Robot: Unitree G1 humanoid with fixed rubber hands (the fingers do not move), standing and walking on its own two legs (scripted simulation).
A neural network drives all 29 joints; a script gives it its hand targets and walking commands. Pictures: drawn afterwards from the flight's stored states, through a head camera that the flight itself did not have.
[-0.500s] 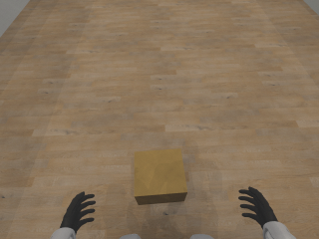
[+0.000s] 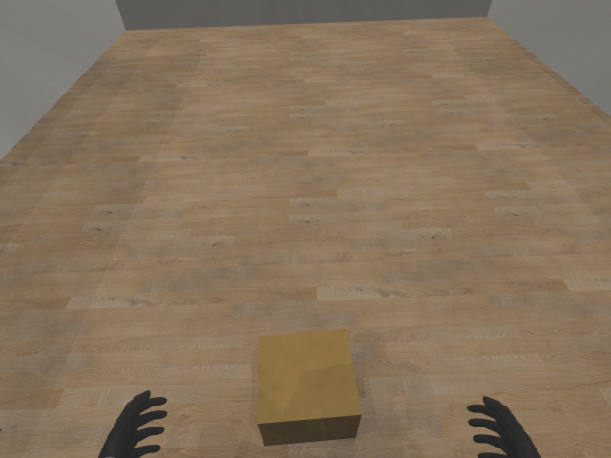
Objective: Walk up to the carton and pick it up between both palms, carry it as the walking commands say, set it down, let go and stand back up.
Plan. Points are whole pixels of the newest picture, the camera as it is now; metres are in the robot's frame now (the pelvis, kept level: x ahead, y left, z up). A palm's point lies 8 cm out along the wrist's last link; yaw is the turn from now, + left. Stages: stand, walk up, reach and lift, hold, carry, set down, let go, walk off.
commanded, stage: stand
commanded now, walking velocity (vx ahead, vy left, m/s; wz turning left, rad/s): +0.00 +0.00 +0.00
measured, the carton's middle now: (306, 386) +0.48 +0.02 -0.66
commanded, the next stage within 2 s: none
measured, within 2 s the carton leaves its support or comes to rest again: neither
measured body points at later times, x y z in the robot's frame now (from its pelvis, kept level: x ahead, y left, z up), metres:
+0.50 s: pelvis +0.01 +0.00 +0.00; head -0.02 -0.01 +0.45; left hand +0.17 +0.27 -0.07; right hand +0.15 -0.27 -0.10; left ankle +0.02 +0.13 -0.73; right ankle -0.01 -0.12 -0.73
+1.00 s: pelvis +0.00 +0.00 +0.00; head -0.04 +0.00 +0.45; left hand +0.15 +0.28 -0.07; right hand +0.13 -0.27 -0.10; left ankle +0.02 +0.13 -0.73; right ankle -0.01 -0.12 -0.73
